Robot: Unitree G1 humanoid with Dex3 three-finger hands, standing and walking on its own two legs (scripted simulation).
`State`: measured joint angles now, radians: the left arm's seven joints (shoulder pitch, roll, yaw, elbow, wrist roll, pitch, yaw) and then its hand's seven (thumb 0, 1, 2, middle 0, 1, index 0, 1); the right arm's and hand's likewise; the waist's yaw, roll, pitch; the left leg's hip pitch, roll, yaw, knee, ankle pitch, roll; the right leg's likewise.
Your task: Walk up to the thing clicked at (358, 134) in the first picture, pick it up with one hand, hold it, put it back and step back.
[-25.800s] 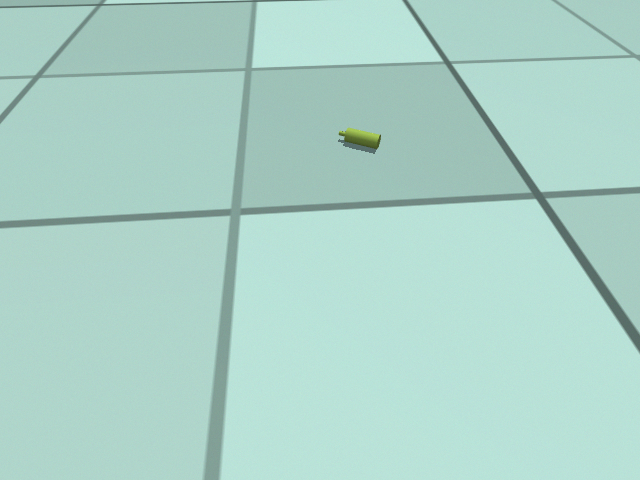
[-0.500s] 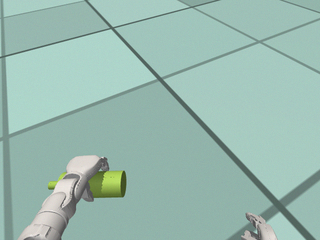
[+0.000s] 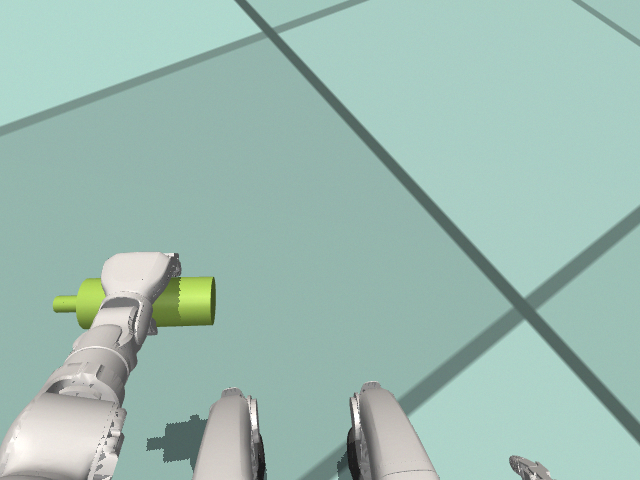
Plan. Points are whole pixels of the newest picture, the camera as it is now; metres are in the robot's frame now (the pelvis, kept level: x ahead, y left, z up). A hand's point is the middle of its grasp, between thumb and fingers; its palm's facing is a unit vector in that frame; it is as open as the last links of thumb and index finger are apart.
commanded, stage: crouch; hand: left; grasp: from above
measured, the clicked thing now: (137, 302) +0.39 +0.26 -0.15
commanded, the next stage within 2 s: lower in 1.32 s
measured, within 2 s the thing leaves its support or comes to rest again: neither
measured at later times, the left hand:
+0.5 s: hand (179, 312) +0.42 +0.24 -0.33, palm faces -0.45 +0.00 -0.89, open 10.3 cm
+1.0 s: hand (188, 312) +0.45 +0.25 -0.42, palm faces -0.46 +0.00 -0.89, open 10.3 cm
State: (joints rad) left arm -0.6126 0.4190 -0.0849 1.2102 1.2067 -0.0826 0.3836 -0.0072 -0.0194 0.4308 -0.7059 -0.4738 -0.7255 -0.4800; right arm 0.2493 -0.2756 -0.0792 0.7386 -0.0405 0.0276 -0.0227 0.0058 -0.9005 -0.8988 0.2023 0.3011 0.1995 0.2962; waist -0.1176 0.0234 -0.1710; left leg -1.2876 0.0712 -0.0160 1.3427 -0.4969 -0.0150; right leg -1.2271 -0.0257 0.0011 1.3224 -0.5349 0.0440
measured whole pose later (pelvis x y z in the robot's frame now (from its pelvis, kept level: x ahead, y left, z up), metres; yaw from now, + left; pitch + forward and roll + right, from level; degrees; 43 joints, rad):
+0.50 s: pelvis -0.03 +0.00 -0.18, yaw -3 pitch +38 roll -6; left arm -0.84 0.58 0.04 1.32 1.25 -0.15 0.38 -0.01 -0.02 0.46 -0.69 -0.47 -0.71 -0.48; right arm 0.17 -0.23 -0.01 0.75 -0.11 -0.06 0.05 0.00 -0.90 -0.90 0.21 0.30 0.20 0.30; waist -0.19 0.02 -0.17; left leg -2.01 0.06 -0.09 1.97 -0.62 -0.02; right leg -1.91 -0.02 -0.02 1.94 -0.68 0.05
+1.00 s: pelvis -0.03 +0.00 -0.25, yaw -5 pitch +36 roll -7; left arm -0.95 0.70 0.10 1.39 1.28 -0.19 0.35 -0.01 -0.02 0.47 -0.68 -0.49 -0.70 -0.50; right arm 0.17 -0.26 0.00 0.75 -0.13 -0.05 0.12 0.00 -0.92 -0.91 0.20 0.30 0.20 0.30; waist -0.22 0.00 -0.08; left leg -2.21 0.07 -0.14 2.22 -0.65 -0.02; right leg -2.11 0.01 -0.02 2.17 -0.71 0.06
